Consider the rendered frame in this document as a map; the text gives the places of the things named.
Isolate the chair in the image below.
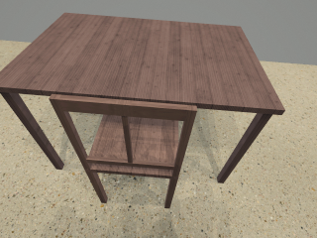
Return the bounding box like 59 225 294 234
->
49 94 197 209

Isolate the table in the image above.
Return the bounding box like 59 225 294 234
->
0 12 285 183

